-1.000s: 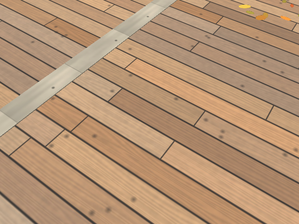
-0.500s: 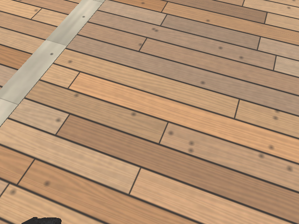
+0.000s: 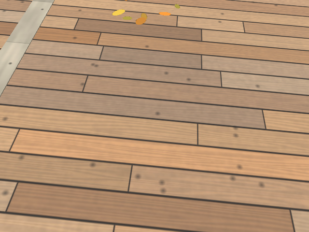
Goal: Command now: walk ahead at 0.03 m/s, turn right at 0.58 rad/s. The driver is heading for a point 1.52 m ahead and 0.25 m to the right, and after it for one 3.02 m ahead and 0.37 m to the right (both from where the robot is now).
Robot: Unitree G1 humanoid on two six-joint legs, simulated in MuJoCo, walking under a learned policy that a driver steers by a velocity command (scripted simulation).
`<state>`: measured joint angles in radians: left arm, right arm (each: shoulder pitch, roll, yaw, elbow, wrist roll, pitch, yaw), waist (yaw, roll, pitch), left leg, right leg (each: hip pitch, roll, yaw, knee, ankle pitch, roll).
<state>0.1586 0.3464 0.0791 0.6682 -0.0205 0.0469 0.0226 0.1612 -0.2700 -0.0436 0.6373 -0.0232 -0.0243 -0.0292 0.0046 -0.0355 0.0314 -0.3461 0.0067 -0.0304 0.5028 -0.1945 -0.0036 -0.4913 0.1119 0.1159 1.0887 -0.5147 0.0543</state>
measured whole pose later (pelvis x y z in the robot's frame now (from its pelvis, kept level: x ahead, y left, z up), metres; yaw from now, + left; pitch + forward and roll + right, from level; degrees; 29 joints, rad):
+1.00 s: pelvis +0.03 -0.01 +0.00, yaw -21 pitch -1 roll +0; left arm 0.20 0.25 0.05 0.74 0.01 0.03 0.02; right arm 0.16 -0.23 -0.03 0.71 -0.02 -0.03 0.00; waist 0.01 -0.01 0.03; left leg -0.21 -0.02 -0.02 0.51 -0.28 0.01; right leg -0.22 0.06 0.14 0.51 -0.27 0.00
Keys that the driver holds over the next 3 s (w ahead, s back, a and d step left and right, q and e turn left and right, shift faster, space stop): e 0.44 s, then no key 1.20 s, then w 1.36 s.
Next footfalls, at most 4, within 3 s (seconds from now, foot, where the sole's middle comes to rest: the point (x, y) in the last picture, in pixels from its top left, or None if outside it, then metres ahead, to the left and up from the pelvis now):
0.28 right None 0.03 -0.14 -0.77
0.74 left None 0.10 0.08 -0.77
1.98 right None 0.10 -0.19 -0.77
2.48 left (181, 217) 0.52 -0.11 -0.77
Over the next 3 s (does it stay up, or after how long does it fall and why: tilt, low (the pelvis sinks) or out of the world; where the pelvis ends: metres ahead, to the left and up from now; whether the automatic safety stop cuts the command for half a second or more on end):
stays up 0.59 -0.26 -0.01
